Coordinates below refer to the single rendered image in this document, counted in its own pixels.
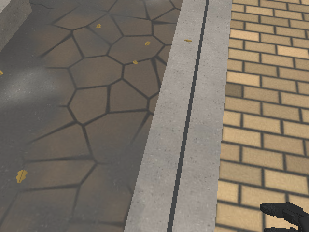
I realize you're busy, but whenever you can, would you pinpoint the robot right hand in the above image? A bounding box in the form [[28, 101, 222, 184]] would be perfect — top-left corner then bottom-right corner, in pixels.
[[260, 201, 309, 232]]

